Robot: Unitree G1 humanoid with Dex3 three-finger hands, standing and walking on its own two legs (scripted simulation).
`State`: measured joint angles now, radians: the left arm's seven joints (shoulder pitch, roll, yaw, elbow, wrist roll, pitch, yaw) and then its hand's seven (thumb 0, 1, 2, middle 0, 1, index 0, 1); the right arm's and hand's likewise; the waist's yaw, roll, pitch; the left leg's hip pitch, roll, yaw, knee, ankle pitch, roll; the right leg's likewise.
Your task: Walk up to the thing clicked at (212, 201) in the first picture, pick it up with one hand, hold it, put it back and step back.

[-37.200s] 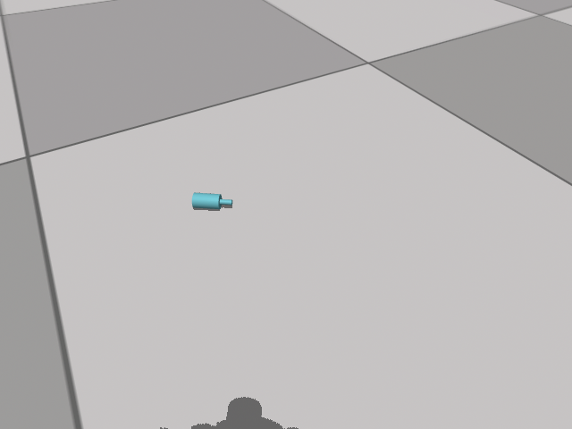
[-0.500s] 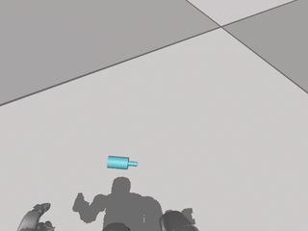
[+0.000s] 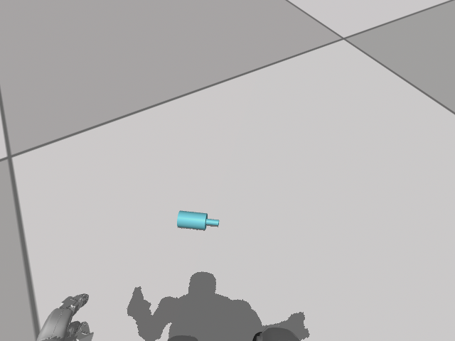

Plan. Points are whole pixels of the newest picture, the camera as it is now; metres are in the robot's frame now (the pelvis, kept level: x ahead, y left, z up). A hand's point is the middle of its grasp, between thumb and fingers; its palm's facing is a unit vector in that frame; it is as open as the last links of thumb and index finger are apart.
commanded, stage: step back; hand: left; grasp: from above
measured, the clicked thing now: (198, 220) +0.64 +0.15 -0.72
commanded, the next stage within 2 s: none
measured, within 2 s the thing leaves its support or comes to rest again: neither
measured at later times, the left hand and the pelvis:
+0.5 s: hand out of the picture -0.08 +0.24 -0.14, palm faces -0.07 -0.91 -0.41, open 7.4 cm; pelvis -0.16 -0.03 +0.00, yaw -4 degrees
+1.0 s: hand out of the picture -0.22 +0.25 -0.14, palm faces -0.03 -0.92 -0.40, open 7.4 cm; pelvis -0.34 -0.02 +0.00, yaw -2 degrees
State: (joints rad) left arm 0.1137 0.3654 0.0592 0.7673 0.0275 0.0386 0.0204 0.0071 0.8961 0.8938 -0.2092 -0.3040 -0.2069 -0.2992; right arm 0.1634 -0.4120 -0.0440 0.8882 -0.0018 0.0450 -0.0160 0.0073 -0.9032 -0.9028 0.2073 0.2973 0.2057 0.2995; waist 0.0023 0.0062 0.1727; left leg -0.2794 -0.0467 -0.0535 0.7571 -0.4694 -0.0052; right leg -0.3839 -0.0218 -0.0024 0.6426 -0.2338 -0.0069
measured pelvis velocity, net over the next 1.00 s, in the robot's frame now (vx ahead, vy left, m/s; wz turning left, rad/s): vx -0.34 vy -0.02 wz -0.04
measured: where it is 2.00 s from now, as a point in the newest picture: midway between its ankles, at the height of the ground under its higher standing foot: outside the picture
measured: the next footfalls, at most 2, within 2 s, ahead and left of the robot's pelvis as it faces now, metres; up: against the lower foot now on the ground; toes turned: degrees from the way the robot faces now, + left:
left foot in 0.02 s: +0.01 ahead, +0.11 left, +0.00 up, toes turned -2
right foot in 0.42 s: -0.13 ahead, -0.15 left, +0.00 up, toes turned -2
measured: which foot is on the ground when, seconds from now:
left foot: up 0.00-0.00, down 0.02-0.44, up 0.46-0.74, down 0.76-1.00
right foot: down 0.00-0.04, up 0.06-0.40, down 0.42-0.78, up 0.80-1.00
